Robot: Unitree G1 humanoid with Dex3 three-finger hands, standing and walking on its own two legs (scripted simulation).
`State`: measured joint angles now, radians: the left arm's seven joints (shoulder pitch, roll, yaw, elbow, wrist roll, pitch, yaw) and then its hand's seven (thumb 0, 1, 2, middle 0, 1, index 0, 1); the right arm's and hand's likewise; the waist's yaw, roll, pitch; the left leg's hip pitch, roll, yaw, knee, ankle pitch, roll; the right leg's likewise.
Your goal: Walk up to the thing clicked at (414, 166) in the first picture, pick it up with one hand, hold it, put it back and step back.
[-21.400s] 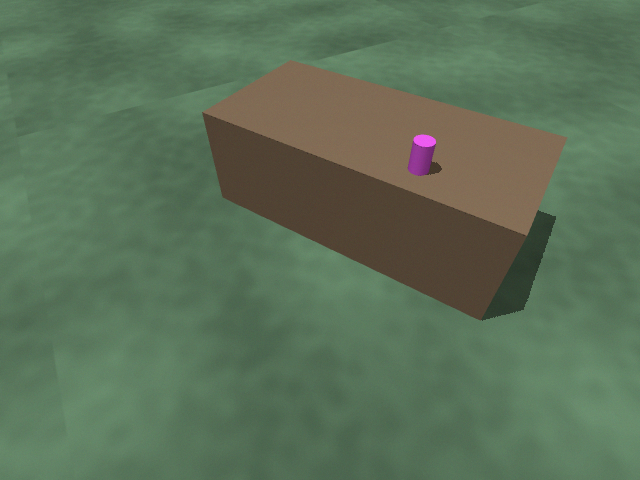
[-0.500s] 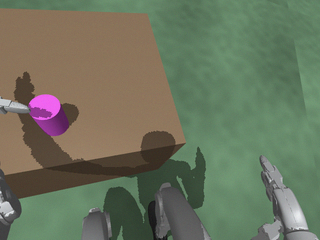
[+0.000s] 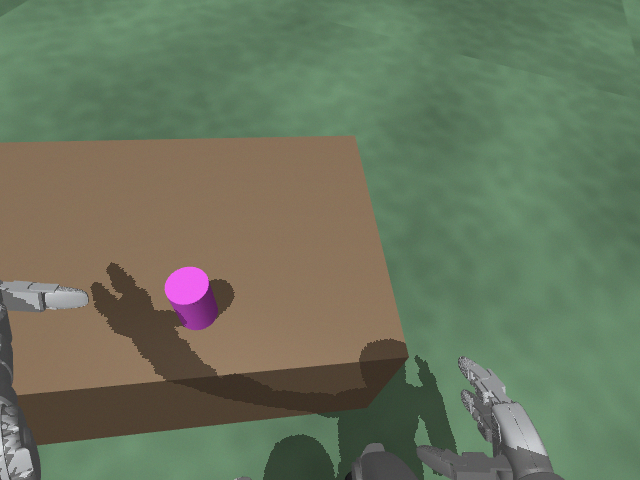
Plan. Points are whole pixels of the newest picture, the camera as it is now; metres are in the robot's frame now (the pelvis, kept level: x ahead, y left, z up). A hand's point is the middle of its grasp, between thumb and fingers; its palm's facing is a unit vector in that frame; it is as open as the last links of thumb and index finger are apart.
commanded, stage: home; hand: left
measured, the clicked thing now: (193, 299) +0.46 +0.19 -0.20
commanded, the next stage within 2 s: none
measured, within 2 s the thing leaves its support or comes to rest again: neither
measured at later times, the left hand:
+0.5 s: hand (144, 443) +0.21 +0.19 -0.04, palm faces +0.16 -0.95 -0.26, open 17.5 cm
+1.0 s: hand out of the picture +0.16 +0.16 -0.04, palm faces +0.13 -0.95 -0.28, open 17.5 cm
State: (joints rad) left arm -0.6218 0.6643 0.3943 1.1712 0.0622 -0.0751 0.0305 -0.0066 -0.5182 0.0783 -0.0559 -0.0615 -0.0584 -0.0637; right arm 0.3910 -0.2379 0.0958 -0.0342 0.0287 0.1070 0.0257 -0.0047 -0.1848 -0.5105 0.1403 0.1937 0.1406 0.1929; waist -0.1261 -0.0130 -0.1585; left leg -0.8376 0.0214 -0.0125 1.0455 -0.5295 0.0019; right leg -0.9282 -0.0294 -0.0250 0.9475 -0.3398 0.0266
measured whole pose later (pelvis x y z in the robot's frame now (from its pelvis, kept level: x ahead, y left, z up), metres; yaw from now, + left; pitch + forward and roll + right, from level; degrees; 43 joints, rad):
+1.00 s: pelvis +0.00 -0.02 +0.03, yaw +2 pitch +4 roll -1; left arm 0.40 0.20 -0.02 0.16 0.00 0.17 0.12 -0.01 -0.56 0.05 -0.06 -0.06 -0.06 -0.06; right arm 0.24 -0.21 0.03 0.56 -0.01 -0.11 -0.15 0.01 -0.87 -0.88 0.20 0.30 0.20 0.30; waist -0.01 0.01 -0.06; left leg -0.46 0.02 -0.04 0.85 -0.47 -0.02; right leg -0.56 -0.03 -0.06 0.80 -0.32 0.00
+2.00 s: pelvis +0.00 -0.03 +0.07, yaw +3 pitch -4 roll +0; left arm 0.17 0.33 -0.01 1.16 0.02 0.00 0.02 0.00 -0.51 0.07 -0.06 -0.06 -0.06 -0.06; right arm 0.20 -0.35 -0.01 1.09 -0.02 0.02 -0.01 0.01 -0.90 -0.90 0.20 0.30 0.20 0.30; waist 0.01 0.04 0.04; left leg -0.06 0.01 -0.04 0.36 -0.23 -0.03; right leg -0.18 -0.04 -0.07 0.38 -0.13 0.00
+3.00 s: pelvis +0.03 -0.04 +0.08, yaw +2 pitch -3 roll +0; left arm 0.11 0.33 0.02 1.16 0.01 0.00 0.00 0.00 0.13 0.66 -0.19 -0.27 -0.19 -0.27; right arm 0.18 -0.36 0.00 1.11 -0.02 0.01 -0.01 0.01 -0.90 -0.89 0.20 0.30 0.20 0.30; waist 0.00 0.04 0.05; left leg -0.03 0.04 -0.04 0.31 -0.24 -0.05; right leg -0.16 -0.01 -0.07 0.36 -0.16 -0.02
